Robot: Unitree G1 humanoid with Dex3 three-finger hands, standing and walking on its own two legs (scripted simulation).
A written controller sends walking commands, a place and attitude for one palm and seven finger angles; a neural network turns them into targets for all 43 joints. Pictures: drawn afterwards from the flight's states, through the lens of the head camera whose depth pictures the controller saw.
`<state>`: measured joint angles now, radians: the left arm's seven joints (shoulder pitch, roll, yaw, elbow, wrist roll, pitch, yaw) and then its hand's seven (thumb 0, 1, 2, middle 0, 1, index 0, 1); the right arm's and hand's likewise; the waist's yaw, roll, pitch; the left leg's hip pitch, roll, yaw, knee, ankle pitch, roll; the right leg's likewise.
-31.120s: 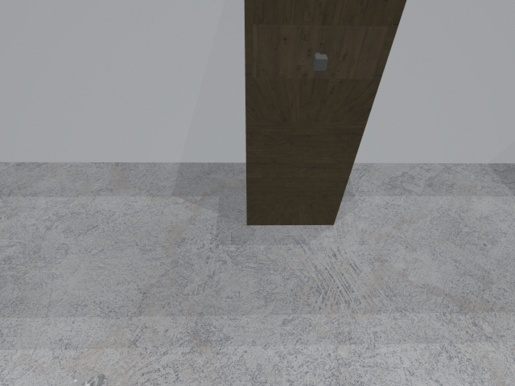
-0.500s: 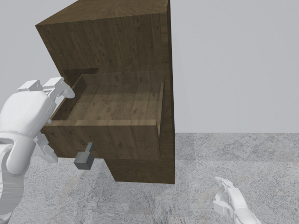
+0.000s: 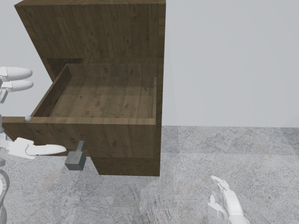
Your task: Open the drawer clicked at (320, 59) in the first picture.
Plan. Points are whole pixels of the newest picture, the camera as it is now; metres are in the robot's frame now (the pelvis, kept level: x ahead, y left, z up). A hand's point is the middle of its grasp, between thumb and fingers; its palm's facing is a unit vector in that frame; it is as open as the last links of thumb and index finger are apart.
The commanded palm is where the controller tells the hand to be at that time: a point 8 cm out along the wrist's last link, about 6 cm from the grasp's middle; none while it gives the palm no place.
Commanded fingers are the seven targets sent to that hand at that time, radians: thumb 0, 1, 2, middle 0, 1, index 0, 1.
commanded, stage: draw the hand back to the body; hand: left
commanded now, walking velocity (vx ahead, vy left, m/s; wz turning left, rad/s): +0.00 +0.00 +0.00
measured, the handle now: (78, 154) +0.25 +0.22 +0.08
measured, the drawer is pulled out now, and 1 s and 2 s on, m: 0.30 0.30 0.30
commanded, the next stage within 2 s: step back with the hand held close in 0.80 s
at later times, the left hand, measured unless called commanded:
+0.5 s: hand (37, 122) +0.21 +0.23 +0.24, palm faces +0.47 -0.81 -0.36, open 9.6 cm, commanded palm +0.15 +0.27 +0.26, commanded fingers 0.00 0.76 0.84 -0.21 -0.39 -0.21 -0.39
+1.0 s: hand (35, 124) +0.20 +0.22 +0.26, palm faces +0.48 -0.78 -0.40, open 7.5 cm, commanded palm +0.14 +0.26 +0.26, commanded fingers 0.00 0.90 0.90 -0.20 -0.30 -0.20 -0.30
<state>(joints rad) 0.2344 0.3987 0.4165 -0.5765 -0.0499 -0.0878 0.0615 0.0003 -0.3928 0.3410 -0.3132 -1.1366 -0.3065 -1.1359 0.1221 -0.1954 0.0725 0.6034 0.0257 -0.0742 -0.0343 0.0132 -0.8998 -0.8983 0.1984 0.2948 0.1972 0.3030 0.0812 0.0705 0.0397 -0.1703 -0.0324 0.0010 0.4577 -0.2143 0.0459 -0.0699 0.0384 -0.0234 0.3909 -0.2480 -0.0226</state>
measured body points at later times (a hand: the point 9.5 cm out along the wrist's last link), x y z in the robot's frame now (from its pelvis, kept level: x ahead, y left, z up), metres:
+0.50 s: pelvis +0.02 +0.00 +0.00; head +0.00 -0.03 +0.45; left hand +0.18 +0.27 +0.26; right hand +0.20 -0.22 -0.09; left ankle +0.03 +0.08 -0.74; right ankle -0.02 -0.11 -0.74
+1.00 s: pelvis +0.01 -0.01 +0.00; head -0.01 -0.03 +0.45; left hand +0.16 +0.26 +0.28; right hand +0.20 -0.23 -0.08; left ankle +0.03 +0.08 -0.74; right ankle -0.02 -0.11 -0.74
